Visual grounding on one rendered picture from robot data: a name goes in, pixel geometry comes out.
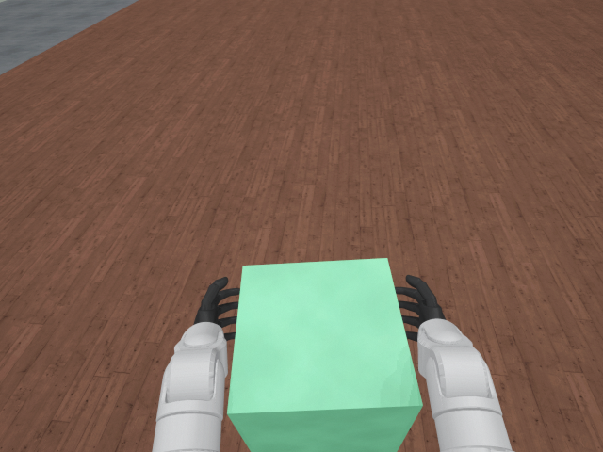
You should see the right robot hand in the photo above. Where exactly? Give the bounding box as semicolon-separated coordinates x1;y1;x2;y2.
395;275;446;342

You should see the robot right forearm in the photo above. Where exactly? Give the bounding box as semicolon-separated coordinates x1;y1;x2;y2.
417;319;514;452

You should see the robot left forearm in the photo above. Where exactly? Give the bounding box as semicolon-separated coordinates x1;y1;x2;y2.
152;322;228;452

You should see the left robot hand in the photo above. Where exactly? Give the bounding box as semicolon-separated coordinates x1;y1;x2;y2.
193;277;240;341

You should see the carton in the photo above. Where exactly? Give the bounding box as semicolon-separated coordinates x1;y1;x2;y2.
227;258;423;452

